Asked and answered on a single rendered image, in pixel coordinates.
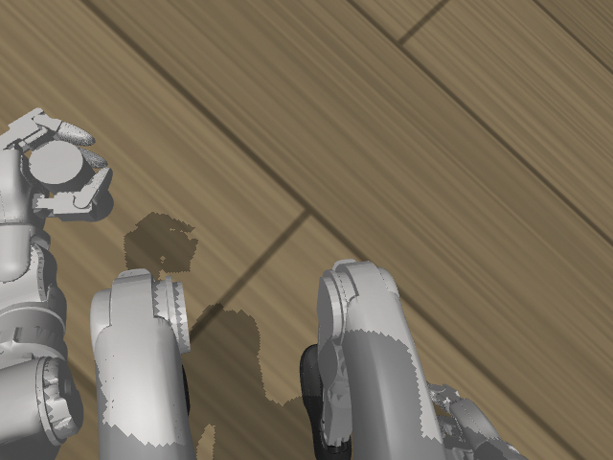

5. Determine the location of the right robot arm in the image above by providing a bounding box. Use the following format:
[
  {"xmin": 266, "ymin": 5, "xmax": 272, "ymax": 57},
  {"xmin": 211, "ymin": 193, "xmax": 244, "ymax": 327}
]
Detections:
[{"xmin": 473, "ymin": 440, "xmax": 529, "ymax": 460}]

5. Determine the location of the right robot foot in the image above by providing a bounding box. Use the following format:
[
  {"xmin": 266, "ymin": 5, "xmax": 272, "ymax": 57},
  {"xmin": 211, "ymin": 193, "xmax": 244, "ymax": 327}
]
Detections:
[{"xmin": 300, "ymin": 344, "xmax": 352, "ymax": 460}]

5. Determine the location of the right robot hand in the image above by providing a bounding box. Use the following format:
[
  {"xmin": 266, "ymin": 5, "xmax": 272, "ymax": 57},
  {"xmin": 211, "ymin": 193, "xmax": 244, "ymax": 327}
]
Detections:
[{"xmin": 427, "ymin": 383, "xmax": 502, "ymax": 460}]

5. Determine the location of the left robot arm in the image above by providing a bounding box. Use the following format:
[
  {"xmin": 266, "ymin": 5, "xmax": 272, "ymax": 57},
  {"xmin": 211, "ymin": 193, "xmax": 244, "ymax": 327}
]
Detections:
[{"xmin": 0, "ymin": 223, "xmax": 83, "ymax": 460}]

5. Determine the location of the can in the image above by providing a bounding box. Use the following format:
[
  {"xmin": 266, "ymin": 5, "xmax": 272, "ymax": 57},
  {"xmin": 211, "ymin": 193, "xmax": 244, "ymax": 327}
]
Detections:
[{"xmin": 29, "ymin": 141, "xmax": 114, "ymax": 222}]

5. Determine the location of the left robot hand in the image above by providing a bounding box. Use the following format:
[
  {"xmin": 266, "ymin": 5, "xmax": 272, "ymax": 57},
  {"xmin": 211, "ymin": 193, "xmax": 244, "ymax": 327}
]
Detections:
[{"xmin": 0, "ymin": 107, "xmax": 113, "ymax": 230}]

